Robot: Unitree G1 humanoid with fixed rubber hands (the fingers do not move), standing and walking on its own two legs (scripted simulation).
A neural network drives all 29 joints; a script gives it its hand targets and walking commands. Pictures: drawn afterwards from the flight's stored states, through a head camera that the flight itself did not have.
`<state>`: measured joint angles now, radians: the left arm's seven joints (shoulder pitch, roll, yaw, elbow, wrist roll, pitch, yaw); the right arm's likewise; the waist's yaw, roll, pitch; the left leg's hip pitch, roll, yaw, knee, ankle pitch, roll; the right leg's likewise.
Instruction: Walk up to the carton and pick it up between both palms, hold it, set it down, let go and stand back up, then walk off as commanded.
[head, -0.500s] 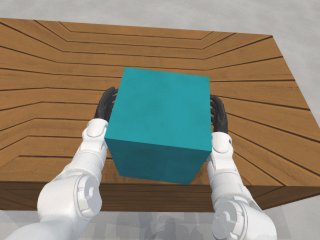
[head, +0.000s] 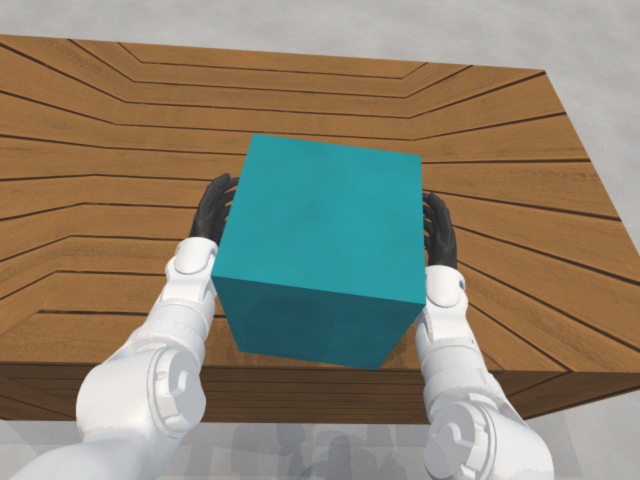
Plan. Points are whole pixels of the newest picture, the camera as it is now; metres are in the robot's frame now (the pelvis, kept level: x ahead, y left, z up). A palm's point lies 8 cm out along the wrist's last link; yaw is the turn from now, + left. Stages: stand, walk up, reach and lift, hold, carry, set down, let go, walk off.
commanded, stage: set down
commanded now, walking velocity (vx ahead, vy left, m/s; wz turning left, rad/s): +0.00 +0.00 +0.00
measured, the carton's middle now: (321, 263) +0.41 +0.02 -0.01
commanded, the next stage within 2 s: none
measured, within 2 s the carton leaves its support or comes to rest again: neither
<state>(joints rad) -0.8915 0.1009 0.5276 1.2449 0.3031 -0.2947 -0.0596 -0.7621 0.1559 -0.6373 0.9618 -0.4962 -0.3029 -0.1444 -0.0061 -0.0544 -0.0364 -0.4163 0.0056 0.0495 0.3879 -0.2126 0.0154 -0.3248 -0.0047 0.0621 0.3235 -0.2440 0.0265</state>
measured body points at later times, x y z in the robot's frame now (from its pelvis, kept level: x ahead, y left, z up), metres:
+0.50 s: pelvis +0.00 +0.01 -0.01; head +0.13 +0.03 +0.42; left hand +0.45 +0.19 -0.02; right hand +0.44 -0.12 -0.01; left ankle -0.03 +0.11 -0.73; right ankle -0.07 -0.14 -0.74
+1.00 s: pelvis -0.02 +0.00 -0.01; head +0.12 +0.02 +0.42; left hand +0.41 +0.19 -0.05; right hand +0.36 -0.15 -0.06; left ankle -0.03 +0.11 -0.74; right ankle -0.07 -0.14 -0.74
